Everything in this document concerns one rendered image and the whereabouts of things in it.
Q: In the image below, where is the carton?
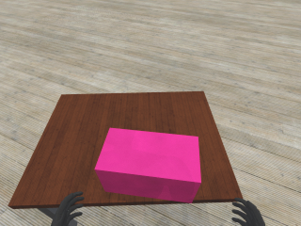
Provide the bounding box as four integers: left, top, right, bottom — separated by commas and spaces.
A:
95, 127, 201, 203

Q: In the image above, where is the table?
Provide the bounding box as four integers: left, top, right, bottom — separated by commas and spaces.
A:
8, 91, 243, 226

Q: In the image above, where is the robot left hand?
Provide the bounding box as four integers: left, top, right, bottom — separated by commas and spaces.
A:
51, 191, 84, 226

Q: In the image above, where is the robot right hand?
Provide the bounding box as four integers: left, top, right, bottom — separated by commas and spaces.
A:
231, 198, 265, 226

